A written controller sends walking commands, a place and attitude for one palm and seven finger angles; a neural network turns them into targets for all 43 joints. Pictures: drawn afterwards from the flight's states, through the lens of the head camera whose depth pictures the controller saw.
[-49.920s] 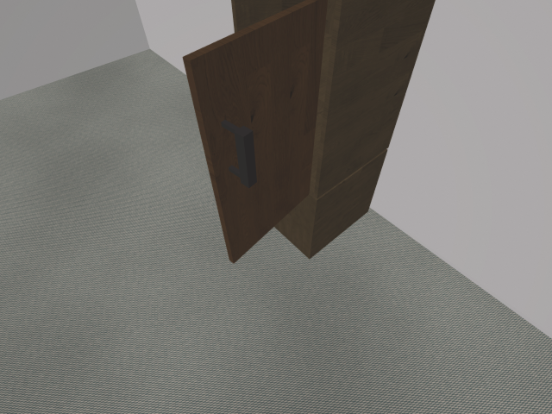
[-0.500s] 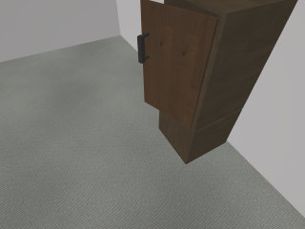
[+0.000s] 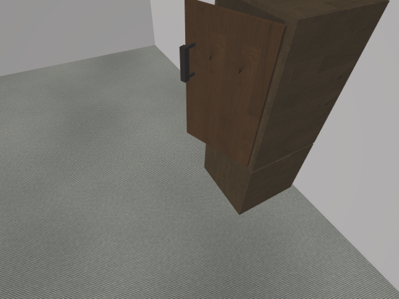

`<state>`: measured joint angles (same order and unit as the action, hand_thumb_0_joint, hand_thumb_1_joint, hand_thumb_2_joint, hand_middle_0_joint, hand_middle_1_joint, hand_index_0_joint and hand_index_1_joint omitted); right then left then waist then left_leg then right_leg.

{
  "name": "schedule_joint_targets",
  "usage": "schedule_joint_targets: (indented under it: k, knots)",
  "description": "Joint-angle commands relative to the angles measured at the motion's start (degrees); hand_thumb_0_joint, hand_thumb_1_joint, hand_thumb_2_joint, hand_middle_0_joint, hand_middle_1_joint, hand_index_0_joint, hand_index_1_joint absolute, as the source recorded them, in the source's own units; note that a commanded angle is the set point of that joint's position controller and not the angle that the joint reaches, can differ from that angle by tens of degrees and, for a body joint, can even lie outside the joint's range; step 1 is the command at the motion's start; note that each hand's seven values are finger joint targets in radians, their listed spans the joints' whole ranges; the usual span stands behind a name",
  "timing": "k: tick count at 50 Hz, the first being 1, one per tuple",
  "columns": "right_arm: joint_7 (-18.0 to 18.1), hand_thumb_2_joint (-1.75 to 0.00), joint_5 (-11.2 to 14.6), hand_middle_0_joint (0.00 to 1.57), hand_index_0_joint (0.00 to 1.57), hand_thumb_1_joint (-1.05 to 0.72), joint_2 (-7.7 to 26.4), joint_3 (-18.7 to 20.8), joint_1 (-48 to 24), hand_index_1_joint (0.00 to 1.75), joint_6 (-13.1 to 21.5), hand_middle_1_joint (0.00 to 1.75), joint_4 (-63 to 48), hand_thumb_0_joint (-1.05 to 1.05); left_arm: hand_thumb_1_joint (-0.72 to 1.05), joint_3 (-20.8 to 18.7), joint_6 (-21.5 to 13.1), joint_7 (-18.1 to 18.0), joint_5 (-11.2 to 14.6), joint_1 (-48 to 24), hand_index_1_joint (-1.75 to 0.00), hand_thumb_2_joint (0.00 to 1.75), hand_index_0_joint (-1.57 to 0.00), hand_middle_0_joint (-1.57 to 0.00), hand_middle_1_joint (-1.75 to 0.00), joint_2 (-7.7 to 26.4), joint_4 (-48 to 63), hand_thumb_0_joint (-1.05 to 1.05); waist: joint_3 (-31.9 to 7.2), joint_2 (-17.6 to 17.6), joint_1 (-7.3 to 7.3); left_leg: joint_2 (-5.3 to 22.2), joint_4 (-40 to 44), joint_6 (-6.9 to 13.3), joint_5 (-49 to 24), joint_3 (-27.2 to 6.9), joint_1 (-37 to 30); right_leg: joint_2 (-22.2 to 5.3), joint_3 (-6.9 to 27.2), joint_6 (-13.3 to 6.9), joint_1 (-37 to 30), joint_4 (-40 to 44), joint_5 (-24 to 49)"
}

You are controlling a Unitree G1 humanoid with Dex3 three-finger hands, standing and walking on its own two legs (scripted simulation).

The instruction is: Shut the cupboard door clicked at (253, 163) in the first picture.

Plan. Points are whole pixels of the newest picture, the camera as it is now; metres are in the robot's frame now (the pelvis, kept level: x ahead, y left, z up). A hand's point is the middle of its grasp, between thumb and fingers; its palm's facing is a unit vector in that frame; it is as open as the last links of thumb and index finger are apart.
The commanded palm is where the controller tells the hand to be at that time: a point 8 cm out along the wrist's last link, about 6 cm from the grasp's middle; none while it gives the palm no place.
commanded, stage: look to check the result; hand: left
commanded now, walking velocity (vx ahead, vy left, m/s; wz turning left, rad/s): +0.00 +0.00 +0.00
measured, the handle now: (188, 62) +0.88 +0.08 +0.05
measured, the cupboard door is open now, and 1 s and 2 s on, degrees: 22 22 22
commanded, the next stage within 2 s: walk to a spot facing it in 0.40 s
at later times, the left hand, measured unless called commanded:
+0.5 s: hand out of the picture -0.01 +0.17 -0.18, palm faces +0.01 -0.98 -0.19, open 7.3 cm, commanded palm none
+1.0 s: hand out of the picture +0.02 +0.24 -0.20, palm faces +0.23 -0.94 -0.24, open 7.3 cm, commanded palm none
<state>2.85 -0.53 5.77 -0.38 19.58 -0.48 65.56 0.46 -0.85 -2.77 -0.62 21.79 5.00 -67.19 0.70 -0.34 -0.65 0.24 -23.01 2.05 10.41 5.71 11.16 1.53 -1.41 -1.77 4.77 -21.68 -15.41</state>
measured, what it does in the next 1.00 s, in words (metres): lifts its right foot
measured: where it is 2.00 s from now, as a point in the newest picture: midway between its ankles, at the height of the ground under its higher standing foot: outside the picture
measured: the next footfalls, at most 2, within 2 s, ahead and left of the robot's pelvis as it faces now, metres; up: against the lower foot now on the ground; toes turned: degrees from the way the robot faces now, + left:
right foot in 1.34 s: +0.11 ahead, -0.12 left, +0.00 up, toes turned +27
left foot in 1.70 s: -0.02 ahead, +0.10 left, +0.00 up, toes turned +46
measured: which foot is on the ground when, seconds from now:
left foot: down 0.00-1.00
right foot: down 0.00-0.90, up 0.92-1.00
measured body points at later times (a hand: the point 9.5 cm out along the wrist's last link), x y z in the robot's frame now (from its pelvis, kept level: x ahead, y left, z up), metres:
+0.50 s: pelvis +0.01 +0.01 +0.00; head +0.01 +0.01 +0.45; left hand -0.01 +0.22 -0.16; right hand -0.01 -0.22 -0.16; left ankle +0.03 +0.09 -0.74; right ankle -0.04 -0.10 -0.74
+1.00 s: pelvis +0.00 +0.03 -0.02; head +0.05 +0.05 +0.43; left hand +0.01 +0.29 -0.18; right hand +0.09 -0.21 -0.16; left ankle +0.01 +0.11 -0.74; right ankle -0.03 -0.11 -0.69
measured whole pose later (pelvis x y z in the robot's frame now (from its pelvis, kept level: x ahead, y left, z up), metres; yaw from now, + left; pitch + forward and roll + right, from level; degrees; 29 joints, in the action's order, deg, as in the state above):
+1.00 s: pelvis +0.00 +0.03 -0.02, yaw +13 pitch +0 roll +0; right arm 0.9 -1.8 10.9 2.7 13.4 -2.2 55.2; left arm -4.2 3.2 -2.1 -1.4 10.5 12.2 -56.2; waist 6.1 -1.8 -1.7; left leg -2.2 -36.5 4.1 17.0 3.1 20.3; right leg -3.0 -2.7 1.5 21.8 -59.8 -28.8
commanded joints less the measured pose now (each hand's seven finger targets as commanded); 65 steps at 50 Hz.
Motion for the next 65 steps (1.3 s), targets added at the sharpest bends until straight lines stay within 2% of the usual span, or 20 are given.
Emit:
schedule_joint_targets:
  k: [1, 24, 31, 34, 36, 38, 40, 42, 43, 44, 45, 46, 47, 48, 49, 53, 58, 61, 64, 65]
  knots:
    - [0.1, -0.9, -0.1, 0.2, 0.2, -0.9, 5.5, 0.7, 4.4, 0.3, 0.6, 0.3, -0.7, 0.0, 0.9, -0.7, -0.2, -0.1, 0.1, 5.6, -0.3, 0.9, -0.2, -0.2, -0.3, 5.3, 0.2, 0.0, 5.8, -0.1, 0.04, 6.0, 4.2, 0.6, -2.8, -7.5, -1.8, -6.4, 6.0, -1.2, 7.9, 5.3, 4.8]
    - [-0.2, -0.9, 0.0, 0.2, 0.2, -0.9, 9.8, 1.5, 0.5, 0.3, 1.0, 0.3, -1.8, 0.0, 0.9, -1.4, -0.3, 0.3, 0.0, 1.0, -0.3, 0.9, -0.2, -0.2, -0.3, 9.7, 1.7, 0.0, 4.2, 0.5, 0.12, 6.6, 4.7, 0.8, -6.2, -7.7, -4.3, -6.7, 5.9, -1.1, 6.7, 5.5, 7.1]
    - [-0.6, -0.9, -0.2, 0.2, 0.2, -0.9, 9.0, 1.6, -0.4, 0.3, -0.2, 0.3, -3.3, 0.0, 0.9, -2.4, 0.9, 0.0, 0.0, 0.1, -0.3, 0.9, -0.2, -0.2, -0.3, 10.0, 3.5, 0.0, 4.2, 0.4, 0.25, 5.6, 0.8, 0.4, -7.9, -9.0, 1.1, -8.4, 3.0, -0.6, 5.4, 0.6, 6.8]
    - [-0.9, -0.9, -0.2, 0.2, 0.2, -0.9, 9.9, 2.5, -1.8, 0.3, -0.7, 0.3, -5.6, 0.0, 0.9, -3.6, 1.1, -0.1, -0.2, -0.5, -0.3, 0.9, -0.2, -0.2, -0.3, 11.7, 5.6, 0.0, 2.5, -1.4, 0.69, 4.4, -3.2, 0.4, -8.1, -9.5, 5.0, -10.5, 2.7, -1.6, 3.9, -1.1, 8.6]
    - [-1.2, -0.9, -0.4, 0.2, 0.2, -0.9, 9.4, 3.0, -2.4, 0.3, -1.2, 0.3, -6.9, 0.0, 0.9, -4.5, 1.3, -0.2, -0.3, -1.5, -0.3, 0.9, -0.2, -0.2, -0.3, 13.1, 7.2, 0.0, 2.3, -3.9, 0.67, 2.3, -9.1, -0.6, -6.0, -7.6, 8.4, -14.6, 4.5, -4.1, 3.0, -0.8, 9.9]
    - [-1.6, -0.9, -0.7, 0.2, 0.2, -0.9, 9.0, 3.6, -4.0, 0.3, -1.9, 0.3, -8.8, 0.0, 0.9, -5.1, 1.4, -0.3, -0.5, -3.0, -0.3, 0.9, -0.2, -0.2, -0.3, 14.1, 9.0, 0.0, 3.2, -7.9, 0.87, 0.9, -19.8, -2.0, 6.5, -4.8, 11.2, -20.3, 6.7, -8.1, 4.2, 1.1, 13.5]
    - [-2.0, -0.9, -0.6, 0.2, 0.2, -0.9, 9.0, 4.2, -5.3, 0.3, -2.3, 0.3, -10.9, 0.0, 0.9, -5.6, 1.4, -0.5, -1.1, -5.6, -0.3, 0.9, -0.2, -0.2, -0.3, 15.2, 10.9, 0.0, 5.2, -7.9, 0.33, 2.5, -27.3, -2.7, 17.1, -4.3, 14.5, -24.1, 5.6, -10.5, 5.1, 0.2, 21.6]
    - [-2.5, -0.9, -0.4, 0.2, 0.2, -0.9, 8.9, 4.2, -4.4, 0.3, -2.1, 0.3, -11.7, 0.0, 0.9, -6.2, 1.3, -0.3, -1.2, -7.9, -0.3, 0.9, -0.2, -0.2, -0.3, 16.4, 12.1, 0.0, 4.6, -5.9, -1.01, 4.0, -18.2, -2.9, 14.0, -4.2, 11.4, -22.8, 0.4, -7.6, 4.7, -6.8, 27.3]
    - [-2.7, -0.9, -0.6, 0.2, 0.2, -0.9, 9.5, 4.2, -1.4, 0.3, -1.8, 0.3, -11.3, 0.0, 0.9, -6.3, 1.3, -0.1, -0.8, -8.0, -0.3, 0.9, -0.2, -0.2, -0.3, 16.5, 12.6, 0.0, 2.0, -2.3, -2.17, 3.4, -10.7, -2.3, 2.8, -3.8, 5.3, -19.8, -3.3, -4.2, 6.1, -13.6, 26.7]
    - [-2.6, -0.9, -1.0, 0.2, 0.2, -0.9, 12.9, 4.8, 1.8, 0.3, -1.2, 0.3, -11.2, 0.0, 0.9, -6.2, 1.7, 0.2, -0.3, -6.7, -0.3, 0.9, -0.2, -0.2, -0.3, 14.8, 13.6, 0.0, -0.7, 10.8, -2.93, 9.5, -3.0, 1.7, -19.4, -15.8, -1.6, -12.6, -7.9, 1.3, 13.4, -25.4, 14.1]
    - [-2.1, -0.9, -1.5, 0.2, 0.2, -0.9, 17.5, 5.7, 3.6, 0.3, -1.1, 0.3, -11.2, 0.0, 0.9, -5.4, 2.0, 0.3, 0.1, -6.7, -0.3, 0.9, -0.2, -0.2, -0.3, 12.5, 15.8, 0.0, -2.0, 20.9, -2.95, 20.3, 2.1, 9.7, -35.2, -32.1, -5.6, -5.1, -6.4, 4.2, 22.4, -36.8, -20.3]
    - [-1.6, -0.9, -1.5, 0.2, 0.2, -0.9, 18.1, 5.8, 4.9, 0.3, -1.5, 0.3, -10.3, 0.0, 0.9, -5.5, 2.9, 0.0, -0.6, -10.3, -0.3, 0.9, -0.2, -0.2, -0.3, 13.3, 16.3, 0.0, -3.4, 13.6, -4.32, 20.3, 5.5, 9.4, -18.3, -34.1, -3.0, -4.8, 0.8, 3.0, 22.5, -43.2, -21.4]
    - [-1.4, -0.9, -1.5, 0.2, 0.2, -0.9, 18.3, 6.0, 2.4, 0.3, -1.5, 0.3, -11.5, 0.0, 0.9, -5.7, 3.0, 0.2, -0.7, -12.1, -0.3, 0.9, -0.2, -0.2, -0.3, 12.9, 16.9, 0.0, -1.4, 10.3, -3.19, 19.3, 6.9, 8.5, -6.7, -34.2, -0.3, -5.6, 2.9, 3.0, 25.6, -45.2, -17.0]
    - [-1.2, -0.9, -1.5, 0.2, 0.2, -0.9, 17.5, 5.7, -0.3, 0.3, -1.3, 0.3, -12.4, 0.0, 0.9, -5.8, 2.9, 0.6, -0.8, -13.3, -0.3, 0.9, -0.2, -0.2, -0.3, 13.2, 17.1, 0.0, 0.9, 7.7, -2.44, 17.4, 7.8, 7.8, -1.1, -32.3, 2.6, -6.2, 3.9, 3.3, 26.5, -45.6, -12.2]
    - [-1.1, -0.9, -1.5, 0.2, 0.2, -0.9, 16.7, 5.4, -1.6, 0.3, -0.8, 0.3, -13.1, 0.0, 0.9, -5.9, 2.5, 1.0, -0.9, -13.2, -0.3, 0.9, -0.2, -0.2, -0.3, 13.1, 17.1, 0.0, 0.5, 4.1, -1.55, 15.4, 7.6, 7.2, -1.3, -30.6, 2.2, -6.2, 3.9, 3.8, 27.1, -44.9, -8.7]
    - [-1.0, -0.9, -1.3, 0.2, 0.2, -0.9, 17.3, 5.8, -3.5, 0.3, -0.5, 0.3, -14.1, 0.0, 0.9, -5.6, 2.4, 1.4, -0.8, -11.8, -0.3, 0.9, -0.2, -0.2, -0.3, 12.6, 17.7, 0.0, -3.8, 4.5, -0.88, 12.2, 5.1, 7.6, -9.5, -25.7, -2.7, -4.9, 3.0, 5.1, 25.8, -38.2, -7.0]
    - [-1.6, -0.9, -1.4, 0.2, 0.2, -0.9, 18.3, 6.6, -3.7, 0.3, -1.2, 0.3, -14.7, 0.0, 0.9, -5.3, 2.5, 1.4, -0.8, -14.1, -0.3, 0.9, -0.2, -0.2, -0.3, 13.1, 20.0, 0.0, -3.8, 8.4, -1.72, 10.6, 4.3, 7.6, -10.1, -27.3, -2.8, -3.3, 2.4, 5.7, 24.5, -31.4, -7.8]
    - [-1.9, -0.9, -1.5, 0.2, 0.2, -0.9, 19.0, 7.1, -5.7, 0.3, -1.8, 0.3, -15.9, 0.0, 0.9, -5.1, 2.5, 1.2, -0.5, -13.2, -0.3, 0.9, -0.2, -0.2, -0.3, 13.4, 20.6, 0.0, -4.1, 10.5, -1.11, 9.3, 3.0, 7.0, -10.3, -28.7, 0.9, -1.4, 1.8, 5.1, 17.7, -22.9, -8.6]
    - [-2.2, -0.9, -0.8, 0.2, 0.2, -0.9, 18.0, 7.3, -9.1, 0.3, -2.1, 0.3, -17.5, 0.0, 0.9, -5.7, 1.9, 1.0, -0.4, -7.0, -0.3, 0.9, -0.2, -0.2, -0.3, 15.4, 19.7, 0.0, -5.4, 8.3, 2.2, 5.1, -1.4, 3.8, -5.0, -27.7, 9.4, -0.4, 1.4, 4.5, 3.0, -5.9, 0.5]
    - [-2.5, -0.9, -0.2, 0.2, 0.2, -0.9, 15.4, 7.2, -9.0, 0.3, -2.2, 0.3, -18.1, 0.0, 0.9, -6.3, 1.3, 0.7, -0.8, -5.5, -0.3, 0.9, -0.2, -0.2, -0.3, 18.1, 19.7, 0.0, -5.0, 1.1, 2.93, 0.9, -7.3, 0.6, 4.6, -24.0, 16.9, -7.3, 7.4, 2.7, -3.1, 2.7, -1.1]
